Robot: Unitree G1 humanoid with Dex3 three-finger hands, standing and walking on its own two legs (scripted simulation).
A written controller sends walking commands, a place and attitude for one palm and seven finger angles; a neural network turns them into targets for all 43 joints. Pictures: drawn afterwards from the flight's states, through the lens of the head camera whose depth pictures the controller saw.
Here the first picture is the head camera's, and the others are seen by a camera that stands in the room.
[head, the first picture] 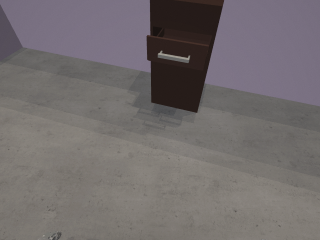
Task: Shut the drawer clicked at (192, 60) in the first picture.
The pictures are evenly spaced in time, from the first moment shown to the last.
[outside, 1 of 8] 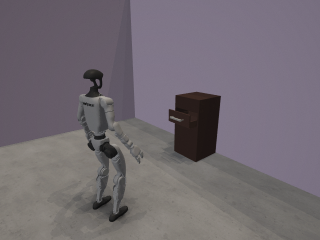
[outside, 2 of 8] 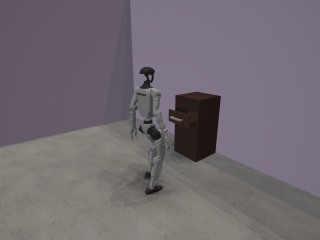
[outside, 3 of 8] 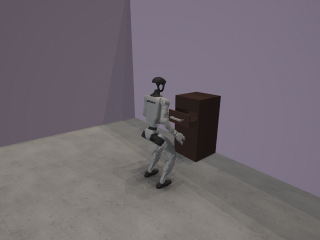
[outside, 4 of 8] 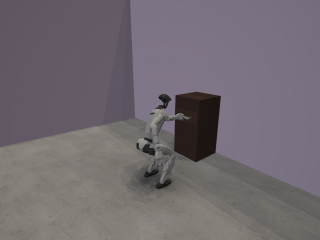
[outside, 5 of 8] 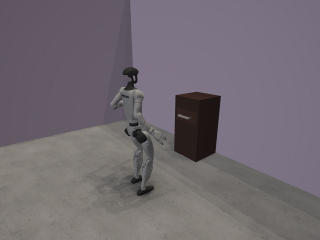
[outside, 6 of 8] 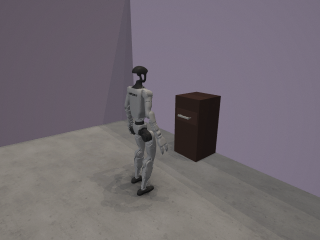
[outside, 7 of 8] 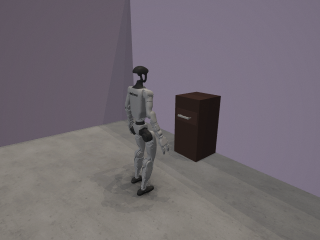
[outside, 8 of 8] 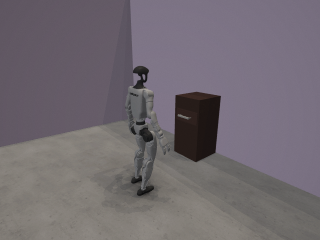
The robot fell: no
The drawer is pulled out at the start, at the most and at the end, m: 0.14 0.14 0.00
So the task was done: yes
